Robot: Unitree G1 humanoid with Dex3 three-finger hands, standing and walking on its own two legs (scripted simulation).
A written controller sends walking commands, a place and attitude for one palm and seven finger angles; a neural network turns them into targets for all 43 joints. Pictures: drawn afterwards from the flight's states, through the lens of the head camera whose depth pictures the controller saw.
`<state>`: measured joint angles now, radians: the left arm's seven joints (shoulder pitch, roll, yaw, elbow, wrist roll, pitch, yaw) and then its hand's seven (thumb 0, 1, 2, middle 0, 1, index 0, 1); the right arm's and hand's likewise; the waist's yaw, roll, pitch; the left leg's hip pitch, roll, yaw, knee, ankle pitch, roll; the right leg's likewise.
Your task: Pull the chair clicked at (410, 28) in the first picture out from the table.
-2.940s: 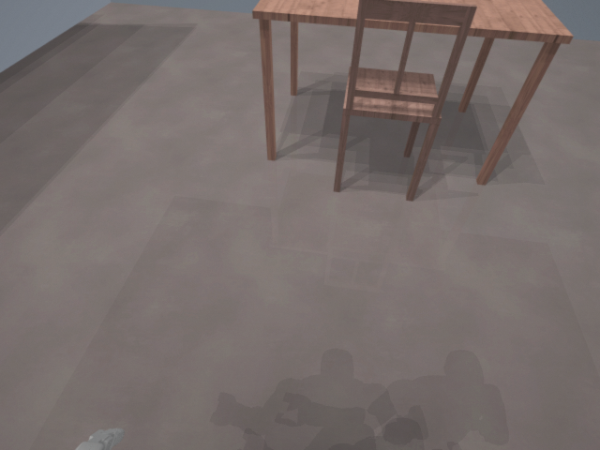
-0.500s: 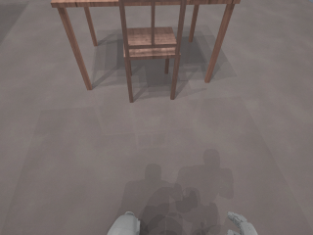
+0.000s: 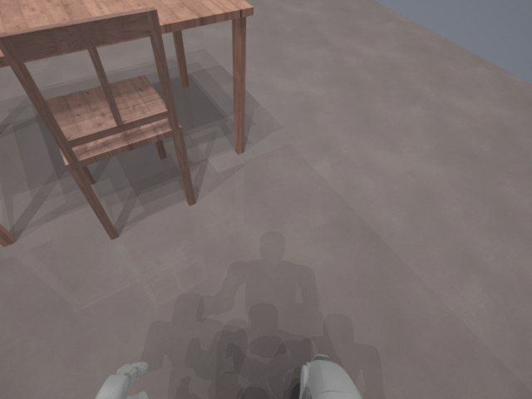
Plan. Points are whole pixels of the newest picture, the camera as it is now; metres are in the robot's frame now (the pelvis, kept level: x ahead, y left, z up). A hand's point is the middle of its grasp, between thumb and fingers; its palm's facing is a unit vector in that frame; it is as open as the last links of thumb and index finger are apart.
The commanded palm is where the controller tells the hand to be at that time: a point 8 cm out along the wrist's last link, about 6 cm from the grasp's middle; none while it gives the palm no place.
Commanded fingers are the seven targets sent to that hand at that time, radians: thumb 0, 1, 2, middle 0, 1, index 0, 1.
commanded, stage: walk to a spot facing it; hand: left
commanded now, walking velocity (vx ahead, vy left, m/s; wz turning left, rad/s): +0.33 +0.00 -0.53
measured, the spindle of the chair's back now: (106, 88) +0.91 +0.47 -0.10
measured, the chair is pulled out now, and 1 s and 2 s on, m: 0.00 0.00 0.00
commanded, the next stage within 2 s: turn to face it in 0.84 s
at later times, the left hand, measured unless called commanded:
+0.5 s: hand (176, 323) +0.27 +0.17 -0.16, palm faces -0.11 -0.96 -0.26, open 7.3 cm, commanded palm none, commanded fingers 0.00 0.90 0.90 -0.20 -0.30 -0.20 -0.30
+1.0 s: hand (222, 209) +0.55 +0.10 -0.17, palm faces -0.39 -0.90 -0.19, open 7.4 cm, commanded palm none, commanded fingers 0.00 0.90 0.90 -0.20 -0.30 -0.20 -0.30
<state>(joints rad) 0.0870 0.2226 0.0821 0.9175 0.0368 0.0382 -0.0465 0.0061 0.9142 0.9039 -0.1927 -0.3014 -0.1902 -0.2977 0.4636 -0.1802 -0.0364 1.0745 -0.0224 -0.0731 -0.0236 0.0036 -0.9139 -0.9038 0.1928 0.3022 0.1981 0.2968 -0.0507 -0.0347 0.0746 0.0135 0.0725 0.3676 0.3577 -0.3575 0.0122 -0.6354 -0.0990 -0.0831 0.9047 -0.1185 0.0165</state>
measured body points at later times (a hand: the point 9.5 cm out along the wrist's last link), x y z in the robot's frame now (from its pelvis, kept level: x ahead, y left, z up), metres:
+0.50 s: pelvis +0.22 -0.04 +0.00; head +0.24 -0.04 +0.45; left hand +0.28 +0.22 -0.14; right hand +0.28 -0.29 -0.14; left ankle +0.33 +0.11 -0.69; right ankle +0.17 -0.10 -0.74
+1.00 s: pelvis +0.38 -0.04 +0.00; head +0.42 -0.04 +0.45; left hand +0.57 +0.15 -0.15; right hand +0.28 -0.28 -0.14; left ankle +0.38 +0.08 -0.74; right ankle +0.40 -0.20 -0.69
